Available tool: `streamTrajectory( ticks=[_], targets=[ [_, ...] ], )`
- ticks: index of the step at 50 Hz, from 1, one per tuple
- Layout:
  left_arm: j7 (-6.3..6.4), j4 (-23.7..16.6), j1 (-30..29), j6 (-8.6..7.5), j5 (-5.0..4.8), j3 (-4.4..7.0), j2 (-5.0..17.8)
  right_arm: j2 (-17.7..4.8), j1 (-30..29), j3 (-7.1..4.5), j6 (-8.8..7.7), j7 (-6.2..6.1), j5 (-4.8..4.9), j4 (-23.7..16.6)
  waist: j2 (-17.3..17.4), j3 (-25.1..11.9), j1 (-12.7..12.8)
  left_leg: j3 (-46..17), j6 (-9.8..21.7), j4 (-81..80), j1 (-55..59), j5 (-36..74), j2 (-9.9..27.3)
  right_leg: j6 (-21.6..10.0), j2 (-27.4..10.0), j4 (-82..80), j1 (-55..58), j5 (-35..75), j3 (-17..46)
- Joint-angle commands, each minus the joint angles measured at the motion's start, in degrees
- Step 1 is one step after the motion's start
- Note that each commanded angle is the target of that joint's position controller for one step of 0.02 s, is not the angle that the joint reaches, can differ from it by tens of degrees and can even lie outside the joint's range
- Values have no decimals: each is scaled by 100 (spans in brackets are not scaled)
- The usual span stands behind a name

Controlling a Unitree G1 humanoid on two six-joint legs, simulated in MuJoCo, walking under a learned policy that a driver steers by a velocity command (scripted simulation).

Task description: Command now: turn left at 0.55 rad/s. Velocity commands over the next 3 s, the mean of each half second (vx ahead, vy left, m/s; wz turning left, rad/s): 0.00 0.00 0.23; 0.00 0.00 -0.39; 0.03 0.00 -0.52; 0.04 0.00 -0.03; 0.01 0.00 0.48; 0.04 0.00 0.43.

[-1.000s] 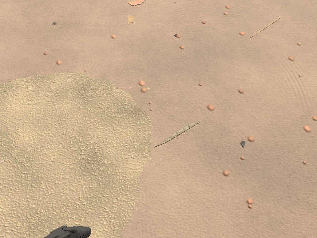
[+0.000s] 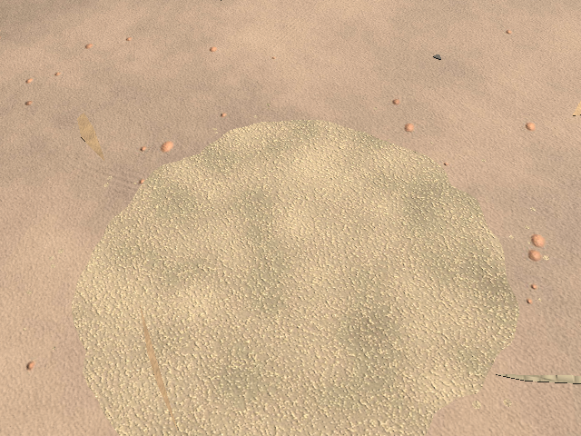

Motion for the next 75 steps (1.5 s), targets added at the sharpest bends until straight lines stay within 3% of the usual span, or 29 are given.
streamTrajectory(
  ticks=[1,4,9,12,14,15,16,17,18,20,26,31,35,37,40,42,43,44,45,46,48,52,59,63,68,72,73,74,75],
  targets=[
    [64,-369,116,-32,8,191,742,-996,169,-343,-120,-1,-9,-395,-1126,-558,73,132,-347,2166,-1580,-346,357,-1432,-2126,-948,1579,2496,1897],
    [124,-340,-65,44,-67,135,705,-509,225,-214,-10,28,-4,-272,-930,-377,18,417,-523,2109,-1239,375,370,-1188,-1553,-1015,1131,2645,986],
    [131,-190,53,93,-67,111,786,0,-242,56,-51,84,-61,-404,-1288,-554,218,921,-518,-131,-62,505,709,-1164,-1404,-1042,1031,2336,436],
    [62,-106,234,70,-130,98,900,-179,-94,0,-53,97,-26,-308,-1276,-501,197,1161,-381,-1455,780,1028,644,-1149,-1498,-916,893,2019,568],
    [29,-13,430,32,-189,2,702,-240,94,-15,-52,98,-90,-210,-1055,-452,74,1095,-134,-2769,1755,2120,641,-723,-1331,-740,563,1559,495],
    [-11,0,574,-36,-77,-66,552,-476,148,-44,-54,56,-136,-286,-645,-660,145,459,25,-2631,2491,3337,1185,-282,-1126,-488,163,1015,326],
    [-73,-18,863,-119,67,-125,390,-811,-39,-93,-40,30,-192,-322,358,-711,526,-93,411,-2235,2502,3941,1717,109,-625,-231,-89,157,-178],
    [-47,-6,751,-112,53,-155,373,-392,-219,-11,-59,99,-212,-300,677,-788,431,-146,679,-2347,1719,3045,1750,301,-664,-378,572,-103,-215],
    [-41,-6,526,-79,34,-117,577,-162,-364,49,-93,167,-215,-336,476,-490,323,22,568,-2400,1498,2402,1458,392,-598,-368,652,129,-280],
    [-23,52,499,-22,18,-86,644,-203,-291,53,-151,210,-219,-262,346,-195,244,207,362,-2372,1352,2337,1226,356,-551,-310,588,329,-350],
    [-20,152,576,43,-125,-99,638,-223,-183,27,-212,137,-208,-172,99,-89,166,523,237,-2166,1713,2992,1134,260,-596,-273,358,762,-126],
    [54,-108,417,135,-182,-39,705,-476,-18,-126,-140,-15,-143,-203,334,-227,117,154,773,-2318,1888,3477,1863,328,-440,697,-246,280,-147],
    [14,-353,331,288,-209,30,655,-605,-94,-200,-215,-54,-133,-251,623,-198,42,-301,1445,-2501,1776,4076,2775,328,-512,2432,-1009,-2159,-122],
    [-29,-423,348,334,-224,31,595,-684,-300,-235,-244,-34,-104,-217,414,-178,133,42,1341,-2402,1630,4224,2729,310,-607,2328,-956,-1879,-161],
    [-124,-444,644,379,-260,66,598,-722,-669,-248,-165,-39,-2,-226,562,-383,306,723,966,-2003,1297,4072,2466,187,-416,1430,-130,-948,-557],
    [-125,-355,1052,378,-243,158,673,-536,-518,-204,-134,-19,57,-121,212,-438,456,1347,438,-1118,731,2821,2081,-74,-49,145,888,233,-676],
    [-45,-459,1177,334,-201,331,1311,-221,-211,-125,-139,1,-93,-134,-1277,-338,307,2018,-171,618,-559,1037,1440,-549,-981,-563,1722,2081,1047],
    [-91,-722,1197,208,8,363,1821,-7,-787,-8,-170,-34,-172,-558,-2258,-559,416,1306,-446,1982,-1697,-1351,583,-1868,-2412,-1031,1707,3570,3518],
    [-143,-800,1188,84,129,291,1659,-376,-887,-91,-197,-67,-52,-504,-1321,-849,623,631,-422,2684,-1742,-1288,692,-2264,-2562,-1126,1704,3149,3382],
    [-126,-785,909,22,77,239,1536,-508,-830,-140,-188,-97,-18,-433,-1005,-498,418,598,-368,2832,-1876,-781,758,-2003,-2255,-1007,1536,2888,2803],
    [18,-813,461,86,-184,174,1286,-624,-641,-220,-163,-199,-166,-204,-572,-331,187,581,-397,2462,-1860,299,951,-1391,-1708,-809,1369,2728,2027],
    [151,-862,497,201,-199,96,1130,-362,-434,-162,-155,-68,-101,-83,-654,-587,107,679,-551,2328,-1352,1162,757,-1220,-1291,-859,1301,2960,1582],
    [269,-890,667,297,-215,160,1233,-282,-895,-128,-277,-27,-93,-166,-948,-490,312,489,-675,824,-1472,1386,693,-1109,-1169,-867,1682,1988,2120],
    [265,-955,598,332,-198,188,1270,-269,-1040,-123,-369,23,-74,-163,-1054,-361,360,419,-620,104,-1140,1195,602,-1155,-1077,-797,1436,1467,2490],
    [223,-995,531,377,-192,186,1267,-310,-982,-123,-492,122,-48,-119,-1142,-494,361,456,-489,-575,-479,874,468,-1218,-1027,-480,1376,2290,2818],
    [171,-993,383,352,-238,37,957,-210,-566,-91,-579,270,-14,44,-1084,-521,96,837,-199,-2157,1134,1633,467,-1050,-642,-592,591,112,2766],
    [176,-966,436,309,-182,-53,739,-213,-513,-86,-598,253,-93,40,-919,-386,10,665,-82,-2712,1717,2093,692,-785,-419,-404,250,-128,2601],
    [151,-888,791,254,-42,-152,422,-501,-353,-95,-624,226,-239,-32,28,-577,134,-440,296,-2924,2445,2951,1719,-364,83,647,-223,-1180,1973],
    [202,-1049,901,208,-144,-85,582,-765,-261,-126,-628,228,-407,75,954,-346,395,-1644,1241,-2975,2245,3658,2554,-24,624,1346,-888,-2289,1315]
  ],
)
Next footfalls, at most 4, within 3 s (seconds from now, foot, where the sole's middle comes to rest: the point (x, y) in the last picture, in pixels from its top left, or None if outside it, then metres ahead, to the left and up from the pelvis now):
0.30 left None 0.04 0.14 -0.77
0.86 right None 0.05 -0.10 -0.77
1.48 left None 0.19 0.06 -0.77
1.76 right None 0.07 -0.17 -0.77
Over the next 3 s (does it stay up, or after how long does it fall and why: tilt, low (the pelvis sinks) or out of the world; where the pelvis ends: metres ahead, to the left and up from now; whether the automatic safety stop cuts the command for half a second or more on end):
stays up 0.15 -0.05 0.01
